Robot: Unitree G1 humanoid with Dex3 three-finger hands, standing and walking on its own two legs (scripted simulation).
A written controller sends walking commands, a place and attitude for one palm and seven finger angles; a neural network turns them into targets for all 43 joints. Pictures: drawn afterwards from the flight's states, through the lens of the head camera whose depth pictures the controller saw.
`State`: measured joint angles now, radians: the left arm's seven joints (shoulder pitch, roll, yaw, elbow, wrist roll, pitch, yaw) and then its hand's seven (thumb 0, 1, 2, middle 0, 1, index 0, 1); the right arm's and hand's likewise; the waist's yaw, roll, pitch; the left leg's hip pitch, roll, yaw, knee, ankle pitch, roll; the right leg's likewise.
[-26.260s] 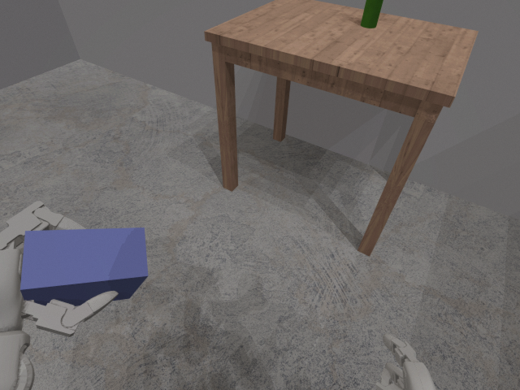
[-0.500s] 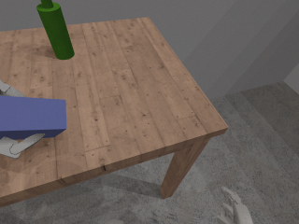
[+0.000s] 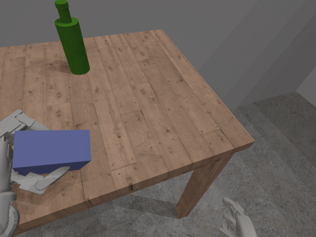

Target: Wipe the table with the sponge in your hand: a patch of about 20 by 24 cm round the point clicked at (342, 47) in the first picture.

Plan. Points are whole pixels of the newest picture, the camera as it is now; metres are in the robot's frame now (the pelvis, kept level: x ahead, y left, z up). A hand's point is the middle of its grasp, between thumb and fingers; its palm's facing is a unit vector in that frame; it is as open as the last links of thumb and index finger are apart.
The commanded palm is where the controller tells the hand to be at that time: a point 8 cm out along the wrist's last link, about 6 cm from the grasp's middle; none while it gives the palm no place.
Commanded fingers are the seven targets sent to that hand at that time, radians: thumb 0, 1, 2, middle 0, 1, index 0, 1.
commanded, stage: come to a stop and stand still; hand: left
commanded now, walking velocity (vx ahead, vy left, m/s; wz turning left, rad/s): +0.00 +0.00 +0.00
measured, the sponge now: (63, 153) +0.24 +0.22 +0.14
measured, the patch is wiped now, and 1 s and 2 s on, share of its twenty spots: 0.00 0.00 0.00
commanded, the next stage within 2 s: look again from close up in 0.30 s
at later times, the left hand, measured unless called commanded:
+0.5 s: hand (40, 151) +0.22 +0.25 +0.16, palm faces +0.39 -0.85 -0.35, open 9.7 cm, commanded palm +0.17 +0.28 +0.18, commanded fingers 0.00 0.10 1.30 -1.20 -1.60 -1.20 -1.60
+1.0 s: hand (37, 146) +0.22 +0.24 +0.17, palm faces +0.32 -0.76 -0.56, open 9.7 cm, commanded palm +0.17 +0.27 +0.20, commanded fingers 0.00 0.10 1.30 -1.20 -1.60 -1.20 -1.60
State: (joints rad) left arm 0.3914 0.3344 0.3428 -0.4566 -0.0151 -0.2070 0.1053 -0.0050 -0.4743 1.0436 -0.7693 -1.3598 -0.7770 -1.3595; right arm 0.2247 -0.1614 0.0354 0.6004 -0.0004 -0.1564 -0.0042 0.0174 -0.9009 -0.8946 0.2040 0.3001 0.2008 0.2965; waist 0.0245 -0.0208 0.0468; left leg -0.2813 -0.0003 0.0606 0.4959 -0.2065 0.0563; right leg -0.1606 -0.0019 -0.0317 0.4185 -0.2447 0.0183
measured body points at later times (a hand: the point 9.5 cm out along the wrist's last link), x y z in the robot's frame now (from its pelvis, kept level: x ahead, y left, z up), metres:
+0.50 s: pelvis +0.01 +0.00 +0.00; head +0.02 +0.02 +0.45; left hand +0.20 +0.29 +0.18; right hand +0.19 -0.23 -0.07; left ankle +0.04 +0.08 -0.74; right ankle -0.01 -0.14 -0.74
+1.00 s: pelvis -0.01 -0.02 -0.01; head -0.02 -0.03 +0.44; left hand +0.20 +0.28 +0.21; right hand +0.20 -0.24 -0.07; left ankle +0.04 +0.08 -0.74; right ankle -0.01 -0.14 -0.74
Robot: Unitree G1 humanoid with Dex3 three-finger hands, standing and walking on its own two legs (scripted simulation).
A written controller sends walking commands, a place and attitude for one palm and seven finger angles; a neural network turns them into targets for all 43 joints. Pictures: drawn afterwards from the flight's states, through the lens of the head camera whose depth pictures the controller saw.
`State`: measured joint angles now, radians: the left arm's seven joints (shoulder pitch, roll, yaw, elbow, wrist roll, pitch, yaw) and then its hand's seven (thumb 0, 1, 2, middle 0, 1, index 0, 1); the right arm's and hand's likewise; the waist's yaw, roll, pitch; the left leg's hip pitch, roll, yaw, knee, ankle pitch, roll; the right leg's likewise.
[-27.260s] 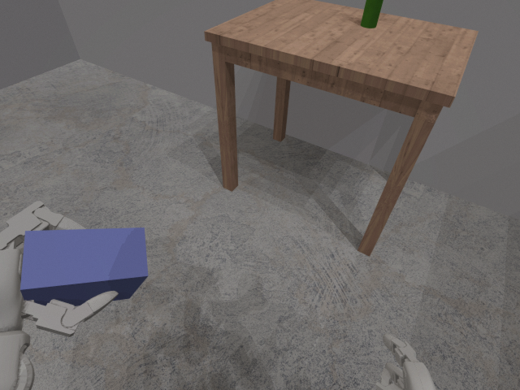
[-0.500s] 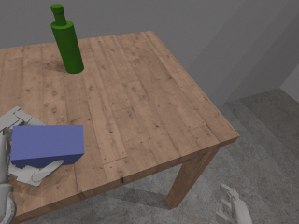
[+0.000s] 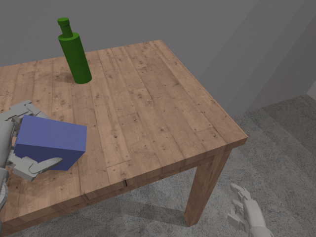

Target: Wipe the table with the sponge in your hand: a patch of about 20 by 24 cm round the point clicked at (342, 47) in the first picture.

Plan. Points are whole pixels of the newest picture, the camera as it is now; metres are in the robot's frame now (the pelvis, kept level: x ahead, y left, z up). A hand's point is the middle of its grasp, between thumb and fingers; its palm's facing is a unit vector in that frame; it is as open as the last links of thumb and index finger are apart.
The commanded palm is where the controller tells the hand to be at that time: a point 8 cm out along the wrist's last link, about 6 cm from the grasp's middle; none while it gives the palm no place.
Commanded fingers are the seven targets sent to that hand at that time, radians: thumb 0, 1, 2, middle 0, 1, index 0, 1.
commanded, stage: turn the palm down, sponge in hand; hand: left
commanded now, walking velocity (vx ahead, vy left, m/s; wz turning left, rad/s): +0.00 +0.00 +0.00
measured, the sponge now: (58, 147) +0.25 +0.24 +0.15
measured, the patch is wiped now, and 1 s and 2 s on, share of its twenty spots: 0.00 0.00 0.00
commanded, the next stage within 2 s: move the sponge above the wiping area in 1.94 s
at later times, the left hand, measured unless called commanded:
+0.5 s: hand (41, 137) +0.23 +0.24 +0.21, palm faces +0.31 -0.50 -0.81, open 9.7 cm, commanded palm +0.18 +0.27 +0.25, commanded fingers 0.00 0.10 1.30 -1.20 -1.60 -1.20 -1.60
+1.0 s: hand (21, 123) +0.24 +0.27 +0.23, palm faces +0.30 -0.25 -0.92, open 9.7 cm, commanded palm +0.19 +0.27 +0.29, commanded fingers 0.00 0.10 1.30 -1.20 -1.60 -1.20 -1.60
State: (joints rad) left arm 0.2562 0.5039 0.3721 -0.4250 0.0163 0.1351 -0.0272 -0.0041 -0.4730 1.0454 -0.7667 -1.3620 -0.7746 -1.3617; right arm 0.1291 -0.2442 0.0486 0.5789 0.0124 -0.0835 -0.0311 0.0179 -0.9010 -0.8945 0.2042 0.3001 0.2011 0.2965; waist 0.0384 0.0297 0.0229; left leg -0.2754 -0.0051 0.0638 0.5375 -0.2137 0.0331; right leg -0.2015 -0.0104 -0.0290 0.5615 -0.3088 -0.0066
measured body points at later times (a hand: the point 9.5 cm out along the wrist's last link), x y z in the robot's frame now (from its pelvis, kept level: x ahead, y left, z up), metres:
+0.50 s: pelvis -0.01 -0.05 -0.01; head -0.02 -0.09 +0.44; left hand +0.21 +0.26 +0.25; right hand +0.21 -0.26 -0.09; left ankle +0.05 +0.10 -0.73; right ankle +0.00 -0.12 -0.73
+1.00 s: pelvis +0.01 -0.02 +0.00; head -0.01 -0.07 +0.44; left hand +0.22 +0.28 +0.28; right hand +0.27 -0.22 -0.07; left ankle +0.05 +0.10 -0.73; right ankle +0.00 -0.12 -0.73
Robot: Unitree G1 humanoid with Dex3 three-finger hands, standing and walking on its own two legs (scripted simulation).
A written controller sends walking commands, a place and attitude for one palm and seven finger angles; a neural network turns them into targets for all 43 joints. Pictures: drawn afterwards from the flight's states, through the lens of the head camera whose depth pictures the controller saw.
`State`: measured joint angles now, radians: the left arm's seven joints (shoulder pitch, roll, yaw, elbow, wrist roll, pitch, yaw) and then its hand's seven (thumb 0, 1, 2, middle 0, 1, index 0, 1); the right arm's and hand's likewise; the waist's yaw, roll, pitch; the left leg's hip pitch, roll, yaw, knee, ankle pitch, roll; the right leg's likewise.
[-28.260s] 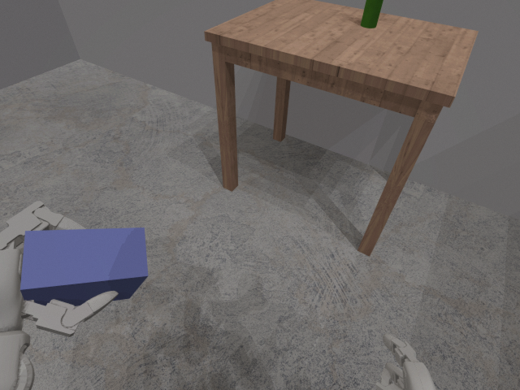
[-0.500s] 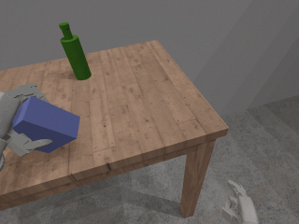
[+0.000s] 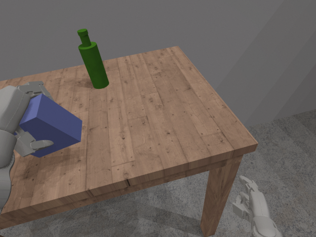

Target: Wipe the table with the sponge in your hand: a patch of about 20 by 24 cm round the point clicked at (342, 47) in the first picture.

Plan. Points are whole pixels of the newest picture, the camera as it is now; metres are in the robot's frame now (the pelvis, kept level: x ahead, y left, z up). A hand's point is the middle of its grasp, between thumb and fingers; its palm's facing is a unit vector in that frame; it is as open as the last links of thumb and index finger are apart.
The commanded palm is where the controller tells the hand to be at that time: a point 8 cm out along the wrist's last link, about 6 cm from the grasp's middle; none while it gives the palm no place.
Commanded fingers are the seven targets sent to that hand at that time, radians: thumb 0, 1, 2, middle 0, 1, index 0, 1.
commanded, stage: turn the palm down, sponge in hand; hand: left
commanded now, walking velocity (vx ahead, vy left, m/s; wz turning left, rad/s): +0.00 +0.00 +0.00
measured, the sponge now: (47, 132) +0.25 +0.28 +0.19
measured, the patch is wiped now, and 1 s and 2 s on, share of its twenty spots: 0.00 0.00 0.00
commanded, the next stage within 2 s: move the sponge above the wiping area in 0.94 s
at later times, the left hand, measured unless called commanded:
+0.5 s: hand (19, 123) +0.22 +0.29 +0.25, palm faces +0.26 -0.06 -0.96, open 9.7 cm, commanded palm +0.16 +0.29 +0.32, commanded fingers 0.00 0.10 1.30 -1.20 -1.60 -1.20 -1.60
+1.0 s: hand (26, 122) +0.22 +0.28 +0.25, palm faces +0.27 -0.02 -0.96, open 9.7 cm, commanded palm +0.16 +0.28 +0.32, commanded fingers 0.00 0.10 1.30 -1.20 -1.60 -1.20 -1.60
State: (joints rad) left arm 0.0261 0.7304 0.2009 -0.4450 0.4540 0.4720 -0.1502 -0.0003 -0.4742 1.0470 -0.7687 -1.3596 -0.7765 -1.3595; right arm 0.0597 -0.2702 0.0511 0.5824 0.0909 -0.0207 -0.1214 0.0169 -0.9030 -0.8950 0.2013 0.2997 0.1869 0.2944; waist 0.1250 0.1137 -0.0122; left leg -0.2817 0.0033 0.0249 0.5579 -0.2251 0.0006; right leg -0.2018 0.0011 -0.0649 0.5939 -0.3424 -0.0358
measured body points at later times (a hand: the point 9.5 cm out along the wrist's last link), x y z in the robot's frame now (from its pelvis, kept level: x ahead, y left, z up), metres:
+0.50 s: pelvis -0.03 +0.01 +0.00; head -0.05 -0.05 +0.45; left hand +0.20 +0.29 +0.30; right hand +0.24 -0.17 -0.06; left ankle +0.05 +0.12 -0.73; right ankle -0.01 -0.09 -0.73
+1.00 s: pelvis -0.03 +0.00 +0.00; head -0.06 -0.06 +0.45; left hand +0.20 +0.27 +0.30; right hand +0.24 -0.18 -0.06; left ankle +0.05 +0.12 -0.73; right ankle -0.01 -0.09 -0.73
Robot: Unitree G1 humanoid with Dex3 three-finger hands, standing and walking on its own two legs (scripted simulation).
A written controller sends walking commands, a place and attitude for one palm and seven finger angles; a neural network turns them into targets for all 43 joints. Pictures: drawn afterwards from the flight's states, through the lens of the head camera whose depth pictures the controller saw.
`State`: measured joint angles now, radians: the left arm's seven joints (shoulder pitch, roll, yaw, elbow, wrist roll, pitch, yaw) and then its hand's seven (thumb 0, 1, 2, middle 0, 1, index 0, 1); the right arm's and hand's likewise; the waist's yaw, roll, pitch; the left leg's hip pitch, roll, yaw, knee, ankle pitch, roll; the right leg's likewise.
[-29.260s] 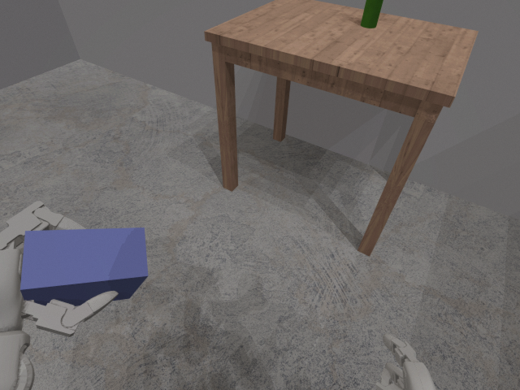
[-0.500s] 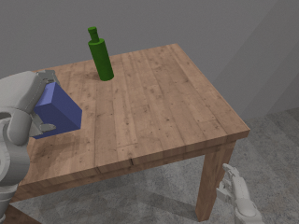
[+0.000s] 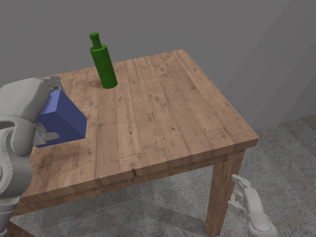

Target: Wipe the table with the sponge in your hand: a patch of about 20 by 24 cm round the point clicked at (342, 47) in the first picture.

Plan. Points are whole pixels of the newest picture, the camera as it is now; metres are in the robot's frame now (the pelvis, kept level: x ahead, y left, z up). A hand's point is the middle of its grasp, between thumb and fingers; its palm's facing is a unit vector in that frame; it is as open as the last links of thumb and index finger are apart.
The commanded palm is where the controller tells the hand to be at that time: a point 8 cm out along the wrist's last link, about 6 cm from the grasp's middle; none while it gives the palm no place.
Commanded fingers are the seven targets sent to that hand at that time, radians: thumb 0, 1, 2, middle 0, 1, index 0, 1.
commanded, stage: move the sponge above the wiping area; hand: left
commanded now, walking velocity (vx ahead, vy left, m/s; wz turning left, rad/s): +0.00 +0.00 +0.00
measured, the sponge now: (53, 124) +0.26 +0.29 +0.21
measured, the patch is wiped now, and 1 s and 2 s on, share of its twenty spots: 0.00 0.00 0.00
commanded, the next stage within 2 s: none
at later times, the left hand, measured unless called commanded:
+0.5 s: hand (50, 114) +0.26 +0.28 +0.24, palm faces +0.27 -0.04 -0.96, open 9.7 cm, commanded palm +0.20 +0.28 +0.30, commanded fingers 0.00 0.10 1.30 -1.20 -1.60 -1.20 -1.60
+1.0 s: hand (63, 114) +0.28 +0.27 +0.22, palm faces +0.22 -0.04 -0.97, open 9.7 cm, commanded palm +0.22 +0.27 +0.28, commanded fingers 0.00 0.10 1.30 -1.20 -1.60 -1.20 -1.60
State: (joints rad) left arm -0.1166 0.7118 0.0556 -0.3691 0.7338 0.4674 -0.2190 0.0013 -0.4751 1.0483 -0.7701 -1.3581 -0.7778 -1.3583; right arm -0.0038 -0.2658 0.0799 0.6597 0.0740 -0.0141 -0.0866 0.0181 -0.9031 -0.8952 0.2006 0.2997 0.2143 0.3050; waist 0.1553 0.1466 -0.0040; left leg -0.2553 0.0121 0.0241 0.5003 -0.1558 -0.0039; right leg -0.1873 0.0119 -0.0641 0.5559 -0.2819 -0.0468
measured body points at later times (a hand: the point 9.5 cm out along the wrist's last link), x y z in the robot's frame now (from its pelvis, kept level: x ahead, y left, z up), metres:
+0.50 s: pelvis +0.00 +0.00 +0.00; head -0.03 -0.05 +0.45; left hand +0.24 +0.28 +0.29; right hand +0.27 -0.17 -0.07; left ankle +0.08 +0.12 -0.73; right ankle +0.02 -0.09 -0.73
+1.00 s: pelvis +0.00 +0.00 +0.00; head -0.02 -0.06 +0.45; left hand +0.26 +0.27 +0.27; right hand +0.27 -0.18 -0.07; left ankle +0.08 +0.12 -0.73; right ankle +0.02 -0.09 -0.73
